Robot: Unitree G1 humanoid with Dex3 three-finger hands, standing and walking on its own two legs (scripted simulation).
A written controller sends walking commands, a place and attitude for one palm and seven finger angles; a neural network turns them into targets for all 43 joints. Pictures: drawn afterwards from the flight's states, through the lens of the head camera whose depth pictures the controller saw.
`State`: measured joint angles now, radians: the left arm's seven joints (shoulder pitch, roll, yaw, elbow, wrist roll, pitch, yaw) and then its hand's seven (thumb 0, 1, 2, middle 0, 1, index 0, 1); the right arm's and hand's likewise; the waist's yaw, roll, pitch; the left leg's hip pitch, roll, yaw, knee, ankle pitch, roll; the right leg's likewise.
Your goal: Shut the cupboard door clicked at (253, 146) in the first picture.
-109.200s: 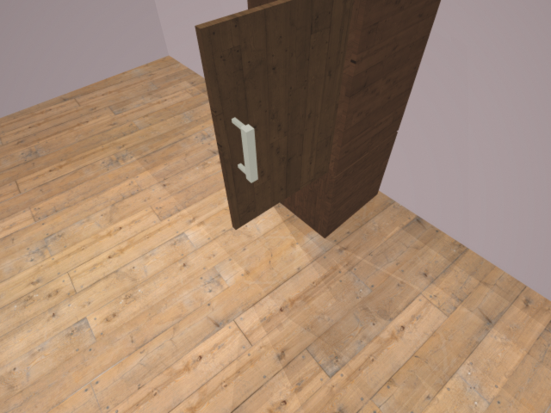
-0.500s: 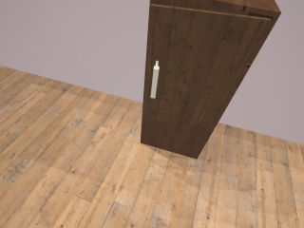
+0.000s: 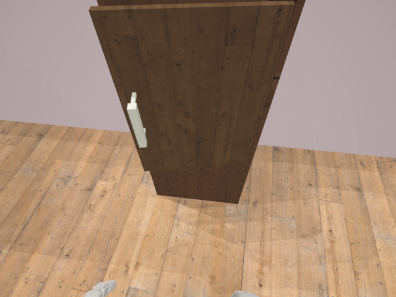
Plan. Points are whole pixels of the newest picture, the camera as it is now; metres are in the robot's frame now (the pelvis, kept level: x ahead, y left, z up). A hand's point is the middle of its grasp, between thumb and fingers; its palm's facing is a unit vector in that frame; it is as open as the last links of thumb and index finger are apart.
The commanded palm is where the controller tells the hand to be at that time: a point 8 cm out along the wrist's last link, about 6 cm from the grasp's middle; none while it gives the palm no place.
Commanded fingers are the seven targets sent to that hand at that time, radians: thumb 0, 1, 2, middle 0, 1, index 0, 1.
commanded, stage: take the last steps up to it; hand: left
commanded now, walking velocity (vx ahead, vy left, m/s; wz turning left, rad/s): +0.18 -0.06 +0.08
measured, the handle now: (138, 121) +0.55 +0.17 -0.02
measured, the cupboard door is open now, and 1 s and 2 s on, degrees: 11 11 11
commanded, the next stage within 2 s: come to a stop and stand still in 0.10 s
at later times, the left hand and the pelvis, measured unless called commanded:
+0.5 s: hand out of the picture +0.11 +0.14 -0.16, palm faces +0.08 -0.97 -0.21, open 7.3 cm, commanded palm none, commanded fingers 0.00 0.90 0.90 -0.20 -0.30 -0.20 -0.30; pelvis +0.11 -0.03 +0.01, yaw +1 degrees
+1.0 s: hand out of the picture +0.11 +0.17 -0.16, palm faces +0.05 -0.97 -0.24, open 7.4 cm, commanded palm none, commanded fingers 0.00 0.90 0.90 -0.20 -0.30 -0.20 -0.30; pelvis +0.07 -0.01 +0.00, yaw +1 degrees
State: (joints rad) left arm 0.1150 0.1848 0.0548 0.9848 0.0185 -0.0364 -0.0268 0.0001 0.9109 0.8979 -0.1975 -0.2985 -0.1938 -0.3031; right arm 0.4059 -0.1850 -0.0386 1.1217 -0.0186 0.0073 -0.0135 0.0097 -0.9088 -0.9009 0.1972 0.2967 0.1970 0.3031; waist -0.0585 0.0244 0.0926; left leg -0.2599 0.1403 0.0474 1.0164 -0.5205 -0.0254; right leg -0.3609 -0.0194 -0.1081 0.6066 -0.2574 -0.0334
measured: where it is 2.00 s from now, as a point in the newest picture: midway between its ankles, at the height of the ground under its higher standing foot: outside the picture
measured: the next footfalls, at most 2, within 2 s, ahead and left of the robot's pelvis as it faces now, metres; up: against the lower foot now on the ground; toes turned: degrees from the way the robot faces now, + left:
left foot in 0.26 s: +0.16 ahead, +0.08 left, +0.00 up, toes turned +9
left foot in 0.94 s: +0.10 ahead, +0.12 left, +0.00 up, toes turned +2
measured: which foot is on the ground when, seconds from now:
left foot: up 0.00-0.24, down 0.26-0.56, up 0.58-0.92, down 0.94-1.00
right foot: down 0.00-1.00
